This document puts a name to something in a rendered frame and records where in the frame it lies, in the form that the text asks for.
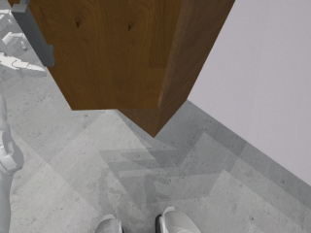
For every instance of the robot right shin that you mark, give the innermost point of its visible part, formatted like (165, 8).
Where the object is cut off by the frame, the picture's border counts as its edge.
(168, 210)

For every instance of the robot left thigh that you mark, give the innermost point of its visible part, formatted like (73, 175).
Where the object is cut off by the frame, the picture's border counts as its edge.
(110, 225)

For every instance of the robot left forearm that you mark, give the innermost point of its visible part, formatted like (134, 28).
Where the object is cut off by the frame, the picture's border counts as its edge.
(4, 125)

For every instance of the cupboard door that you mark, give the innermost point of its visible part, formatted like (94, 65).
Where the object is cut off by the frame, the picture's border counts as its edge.
(109, 54)

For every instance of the handle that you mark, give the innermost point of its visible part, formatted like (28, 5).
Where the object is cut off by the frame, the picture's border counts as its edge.
(32, 32)

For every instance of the robot left upper arm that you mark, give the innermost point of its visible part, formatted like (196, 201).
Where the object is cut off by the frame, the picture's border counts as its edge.
(11, 160)

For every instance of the robot left hand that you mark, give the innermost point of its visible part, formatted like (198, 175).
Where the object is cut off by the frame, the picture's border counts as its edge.
(10, 44)

